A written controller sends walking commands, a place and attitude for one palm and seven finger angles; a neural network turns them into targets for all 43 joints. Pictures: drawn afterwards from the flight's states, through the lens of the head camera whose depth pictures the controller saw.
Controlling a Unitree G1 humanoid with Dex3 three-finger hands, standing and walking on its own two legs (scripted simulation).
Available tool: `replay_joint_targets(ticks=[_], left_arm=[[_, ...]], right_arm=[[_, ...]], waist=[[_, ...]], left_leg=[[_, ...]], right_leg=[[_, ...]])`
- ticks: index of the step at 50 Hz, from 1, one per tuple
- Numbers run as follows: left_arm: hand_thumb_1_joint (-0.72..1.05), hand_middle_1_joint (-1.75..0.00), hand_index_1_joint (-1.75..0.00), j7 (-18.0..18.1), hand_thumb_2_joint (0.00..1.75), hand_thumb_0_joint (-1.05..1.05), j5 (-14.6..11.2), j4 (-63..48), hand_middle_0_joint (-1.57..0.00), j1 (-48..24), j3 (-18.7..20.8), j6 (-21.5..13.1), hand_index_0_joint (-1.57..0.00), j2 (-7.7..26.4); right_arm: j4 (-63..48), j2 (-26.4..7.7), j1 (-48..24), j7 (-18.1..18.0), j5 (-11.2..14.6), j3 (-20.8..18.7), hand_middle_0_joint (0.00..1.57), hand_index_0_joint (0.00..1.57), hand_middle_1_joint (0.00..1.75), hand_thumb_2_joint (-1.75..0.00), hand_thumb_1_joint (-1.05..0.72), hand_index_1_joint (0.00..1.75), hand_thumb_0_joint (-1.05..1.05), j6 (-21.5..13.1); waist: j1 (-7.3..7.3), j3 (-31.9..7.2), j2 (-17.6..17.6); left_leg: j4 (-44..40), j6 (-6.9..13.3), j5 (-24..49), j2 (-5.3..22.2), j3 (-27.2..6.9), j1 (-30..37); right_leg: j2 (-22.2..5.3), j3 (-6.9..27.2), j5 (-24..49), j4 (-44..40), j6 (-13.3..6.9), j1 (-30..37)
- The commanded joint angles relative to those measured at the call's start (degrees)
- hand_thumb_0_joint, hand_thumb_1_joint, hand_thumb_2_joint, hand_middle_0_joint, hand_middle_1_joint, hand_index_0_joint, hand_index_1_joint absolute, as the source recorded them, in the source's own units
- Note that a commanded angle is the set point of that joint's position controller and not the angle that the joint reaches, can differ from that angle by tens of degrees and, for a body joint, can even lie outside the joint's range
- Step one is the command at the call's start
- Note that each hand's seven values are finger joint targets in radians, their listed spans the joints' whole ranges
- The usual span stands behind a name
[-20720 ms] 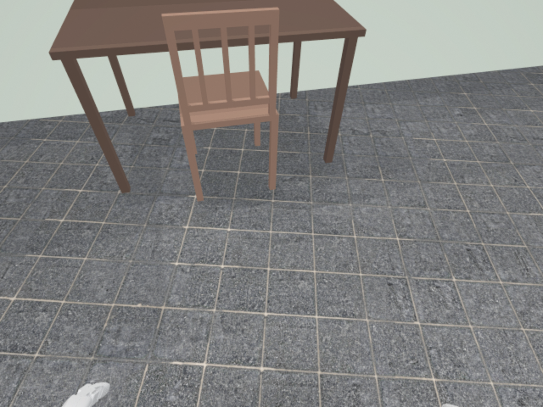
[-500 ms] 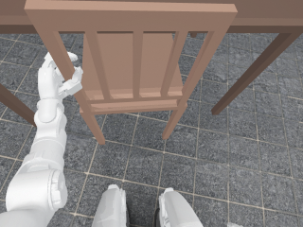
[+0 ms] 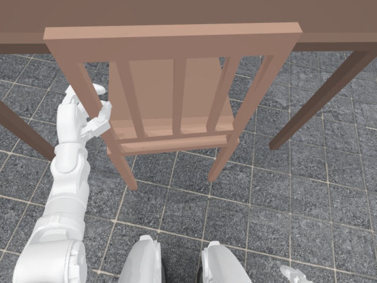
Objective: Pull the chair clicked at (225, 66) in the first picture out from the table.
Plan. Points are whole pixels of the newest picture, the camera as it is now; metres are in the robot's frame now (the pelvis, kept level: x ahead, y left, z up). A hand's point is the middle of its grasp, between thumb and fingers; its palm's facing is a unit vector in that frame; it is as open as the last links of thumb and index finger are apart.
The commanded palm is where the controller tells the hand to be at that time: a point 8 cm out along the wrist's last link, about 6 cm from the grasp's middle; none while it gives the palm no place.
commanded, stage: step backward, pulling the chair out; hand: left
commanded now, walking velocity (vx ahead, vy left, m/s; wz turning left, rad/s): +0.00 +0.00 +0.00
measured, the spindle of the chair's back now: (177, 102) +0.49 +0.01 +0.02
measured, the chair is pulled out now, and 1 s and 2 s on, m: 0.01 0.11 0.18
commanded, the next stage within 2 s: none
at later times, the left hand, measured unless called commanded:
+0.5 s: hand (107, 126) +0.42 +0.15 +0.04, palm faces +0.03 -0.99 -0.14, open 6.0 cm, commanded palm +0.40 +0.20 +0.04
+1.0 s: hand (120, 170) +0.33 +0.12 +0.04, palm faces +0.08 -0.99 -0.13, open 5.9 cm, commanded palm +0.33 +0.17 +0.05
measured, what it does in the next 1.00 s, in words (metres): rises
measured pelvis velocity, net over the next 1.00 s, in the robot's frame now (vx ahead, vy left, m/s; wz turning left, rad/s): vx -0.05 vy -0.01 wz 0.04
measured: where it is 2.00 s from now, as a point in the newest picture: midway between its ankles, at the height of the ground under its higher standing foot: outside the picture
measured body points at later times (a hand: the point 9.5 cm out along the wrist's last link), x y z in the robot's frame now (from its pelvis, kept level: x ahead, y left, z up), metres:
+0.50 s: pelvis +0.00 +0.02 +0.09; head +0.11 +0.03 +0.53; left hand +0.41 +0.20 +0.05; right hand +0.05 -0.26 -0.03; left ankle +0.03 +0.08 -0.63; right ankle -0.01 -0.12 -0.62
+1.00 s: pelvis -0.05 -0.01 +0.10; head +0.04 -0.02 +0.54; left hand +0.32 +0.17 +0.05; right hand +0.02 -0.30 -0.03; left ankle +0.03 +0.08 -0.62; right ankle -0.01 -0.12 -0.63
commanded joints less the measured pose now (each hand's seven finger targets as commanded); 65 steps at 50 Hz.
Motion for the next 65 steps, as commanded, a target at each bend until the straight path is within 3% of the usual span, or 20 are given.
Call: replay_joint_targets(ticks=[1, 4, 5, 6, 7, 11, 14, 17, 20, 29, 34, 38, 44, 48, 50, 53, 56, 58, 61, 65], left_arm=[[0.90, -1.45, -1.45, -1.0, 0.90, 0.00, 0.8, -10.5, -0.50, -13.3, 0.3, -4.0, -0.50, 9.2], [0.90, -1.45, -1.45, -0.9, 0.90, 0.00, 1.3, -8.5, -0.50, -14.9, 0.7, -3.8, -0.50, 10.1], [0.90, -1.45, -1.45, -0.9, 0.90, 0.00, 1.3, -10.5, -0.50, -19.6, -2.5, -4.0, -0.50, 7.0], [0.90, -1.45, -1.45, 4.5, 0.90, 0.00, 6.3, -20.5, -0.50, -30.0, 0.0, 2.3, -0.50, 23.1], [0.90, -1.45, -1.45, 6.9, 0.90, 0.00, 6.2, -21.5, -0.50, -30.7, -1.5, 5.8, -0.50, 19.9], [0.90, -1.45, -1.45, 9.4, 0.90, 0.00, 6.2, -9.7, -0.50, -18.4, -6.8, 14.4, -0.50, 11.1], [0.90, -1.45, -1.45, 10.2, 0.90, 0.00, 6.4, -3.2, -0.50, -22.5, -8.2, 15.7, -0.50, 10.3], [0.90, -1.45, -1.45, 10.2, 0.90, 0.00, 6.6, 3.5, -0.50, -24.5, -8.3, 14.5, -0.50, 10.3], [0.90, -1.45, -1.45, 9.3, 0.90, 0.00, 6.7, 6.7, -0.50, -25.9, -9.4, 13.7, -0.50, 9.0], [0.90, -1.45, -1.45, 7.9, 0.90, 0.00, 5.9, 5.9, -0.50, -22.0, -9.5, 12.4, -0.50, 7.6], [0.90, -1.45, -1.45, 7.9, 0.90, 0.00, 5.5, 3.8, -0.50, -20.2, -8.8, 12.6, -0.50, 8.5], [0.90, -1.45, -1.45, 8.7, 0.90, 0.00, 5.0, 4.2, -0.50, -21.2, -10.0, 12.7, -0.50, 8.6], [0.90, -1.45, -1.45, 10.5, 0.90, 0.00, 4.6, 6.3, -0.50, -23.6, -10.1, 12.6, -0.50, 11.4], [0.90, -1.45, -1.45, 10.8, 0.90, 0.00, 4.2, 7.1, -0.50, -22.4, -12.3, 12.3, -0.50, 8.9], [0.90, -1.45, -1.45, 10.8, 0.90, 0.00, 4.0, 6.7, -0.50, -22.1, -13.3, 12.0, -0.50, 7.6], [0.90, -1.45, -1.45, 10.4, 0.90, 0.00, 4.0, 6.2, -0.50, -21.5, -14.9, 11.2, -0.50, 4.9], [0.90, -1.45, -1.45, 9.8, 0.90, 0.00, 3.6, 4.9, -0.50, -23.1, -16.3, 11.0, -0.50, 2.4], [0.90, -1.45, -1.45, 9.7, 0.90, 0.00, 4.2, 4.0, -0.50, -24.1, -16.4, 11.0, -0.50, 1.9], [0.90, -1.45, -1.45, 9.9, 0.90, 0.00, 4.7, 4.1, -0.50, -23.8, -14.9, 10.9, -0.50, 3.0], [0.90, -1.45, -1.45, 9.9, 0.90, 0.00, 5.6, 5.6, -0.50, -24.1, -13.6, 10.6, -0.50, 3.7]], right_arm=[[-3.6, -9.3, 7.2, -1.0, -0.2, -3.7, 0.20, 0.20, 0.30, -0.90, -0.90, 0.30, 0.00, -1.2], [-3.2, -9.5, 7.3, -1.2, -0.3, -3.5, 0.20, 0.20, 0.30, -0.90, -0.90, 0.30, 0.00, -1.1], [-3.2, -9.1, 6.9, -1.2, -0.2, -3.4, 0.20, 0.20, 0.30, -0.90, -0.90, 0.30, 0.00, -1.3], [-6.7, -8.5, 9.1, -2.9, 2.9, -3.1, 0.20, 0.20, 0.30, -0.90, -0.90, 0.30, 0.00, 2.1], [-7.4, -7.7, 10.2, -4.8, 3.6, -3.7, 0.20, 0.20, 0.30, -0.90, -0.90, 0.30, 0.00, 2.0], [-5.7, -8.0, 7.9, -7.2, 3.9, -2.5, 0.20, 0.20, 0.30, -0.90, -0.90, 0.30, 0.00, 2.7], [-3.7, -8.8, 7.9, -8.2, 3.9, -2.2, 0.20, 0.20, 0.30, -0.90, -0.90, 0.30, 0.00, 2.3], [-0.8, -9.2, 9.2, -8.7, 3.3, -2.5, 0.20, 0.20, 0.30, -0.90, -0.90, 0.30, 0.00, 1.0], [1.3, -9.3, 9.3, -8.9, 3.1, -3.0, 0.20, 0.20, 0.30, -0.90, -0.90, 0.30, 0.00, -0.4], [2.7, -9.4, 6.5, -8.5, 2.1, -3.8, 0.20, 0.20, 0.30, -0.90, -0.90, 0.30, 0.00, -4.1], [2.5, -9.7, 5.1, -9.0, 3.1, -4.0, 0.20, 0.20, 0.30, -0.90, -0.90, 0.30, 0.00, -5.0], [3.4, -9.7, 5.0, -9.6, 4.1, -3.9, 0.20, 0.20, 0.30, -0.90, -0.90, 0.30, 0.00, -6.0], [5.0, -10.3, 2.8, -9.9, 4.8, -3.3, 0.20, 0.20, 0.30, -0.90, -0.90, 0.30, 0.00, -7.6], [5.5, -10.3, 0.9, -10.0, 5.3, -2.7, 0.20, 0.20, 0.30, -0.90, -0.90, 0.30, 0.00, -8.9], [6.6, -10.7, 1.4, -10.4, 5.2, -2.6, 0.20, 0.20, 0.30, -0.90, -0.90, 0.30, 0.00, -9.7], [6.0, -10.9, 1.0, -11.0, 4.9, -2.5, 0.20, 0.20, 0.30, -0.90, -0.90, 0.30, 0.00, -10.5], [4.7, -10.6, -0.5, -10.6, 4.2, -2.4, 0.20, 0.20, 0.30, -0.90, -0.90, 0.30, 0.00, -10.7], [5.1, -9.7, -0.9, -10.8, 2.8, -2.1, 0.20, 0.20, 0.30, -0.90, -0.90, 0.30, 0.00, -11.1], [5.9, -9.0, 0.7, -10.5, 1.8, -2.0, 0.20, 0.20, 0.30, -0.90, -0.90, 0.30, 0.00, -11.6], [7.0, -8.8, 2.1, -10.4, 1.6, -1.9, 0.20, 0.20, 0.30, -0.90, -0.90, 0.30, 0.00, -12.8]], waist=[[-0.10, -27.6, 2.7], [-0.46, -26.0, 2.8], [-1.86, -26.8, 4.2], [2.63, -41.8, 10.1], [1.08, -39.4, 12.3], [0.98, -26.9, 4.8], [0.82, -20.7, 1.6], [1.33, -19.8, 5.1], [1.51, -18.5, 8.4], [2.71, -16.6, 10.2], [3.12, -17.0, 1.9], [2.36, -17.4, -1.2], [2.57, -10.8, -0.1], [3.31, -7.5, -4.6], [2.74, -8.4, -3.1], [3.28, -10.2, -3.2], [3.87, -8.5, 4.8], [4.19, -9.0, 8.6], [3.78, -11.4, 7.4], [3.28, -11.5, 6.7]], left_leg=[[-6.2, -2.2, 27.9, 0.0, -5.5, 28.2], [-6.0, -2.3, 27.0, 0.1, -5.9, 27.4], [-6.0, -2.2, 26.4, 0.1, -5.9, 28.8], [-17.5, -1.6, 24.9, 1.4, -5.1, 46.0], [-19.7, -1.5, 27.9, 0.7, -4.9, 51.0], [-24.7, -0.7, 34.6, 3.4, -8.0, 47.2], [-29.4, -0.5, 36.8, 5.3, -8.7, 46.5], [-31.3, -0.3, 47.0, 6.9, -9.2, 52.1], [-33.8, -0.3, 54.3, 8.6, -11.1, 57.8], [-39.8, 1.1, 57.3, 13.0, -15.4, 63.4], [-38.8, 0.7, 45.2, 11.8, -12.3, 55.1], [-36.8, -2.0, 32.3, 7.7, -8.1, 51.2], [-35.2, -3.1, 16.6, 3.3, -5.4, 51.0], [-33.3, -3.6, 9.7, 1.3, -5.1, 50.8], [-36.9, -3.4, 14.7, 2.1, -5.6, 54.1], [-43.0, -1.0, 27.3, 6.7, -10.2, 54.0], [-50.9, 1.7, 15.9, 13.0, -18.3, 54.9], [-52.8, 2.7, 18.5, 16.2, -22.8, 58.7], [-48.3, 3.9, 35.6, 17.8, -20.4, 66.0], [-44.5, 3.6, 39.6, 16.6, -16.2, 66.1]], right_leg=[[0.3, 1.2, 26.1, -7.3, -0.7, 6.2], [0.2, 0.9, 24.6, -6.9, -0.9, 4.6], [0.2, 1.0, 23.9, -7.3, -0.6, 3.4], [-4.2, 6.3, 27.3, -18.5, -1.4, 27.7], [-3.5, 5.5, 33.8, -21.2, -1.2, 28.8], [-3.6, 4.0, 36.6, -23.9, 0.3, 28.5], [-4.8, 4.3, 37.7, -28.1, 1.3, 32.5], [-5.1, 5.2, 40.9, -30.4, 1.8, 33.9], [-4.3, 4.8, 35.6, -31.6, 1.4, 33.3], [-3.8, 5.3, 19.0, -31.5, 0.6, 35.2], [-5.3, 6.8, 32.1, -36.4, 0.3, 44.9], [-10.5, 10.6, 41.6, -39.7, -0.9, 48.0], [-15.3, 15.0, 28.7, -47.5, 0.4, 43.1], [-17.9, 16.0, 19.3, -51.8, -0.5, 41.7], [-16.1, 12.4, 22.4, -49.3, -0.9, 41.2], [-8.3, 6.6, 27.5, -40.7, 1.4, 43.7], [-4.7, 5.1, 11.4, -31.7, 0.4, 39.0], [-4.3, 5.9, 7.2, -25.4, -0.2, 35.5], [-4.8, 6.6, 5.7, -23.7, 0.1, 34.3], [-4.1, 5.1, 7.6, -29.6, 0.7, 38.0]])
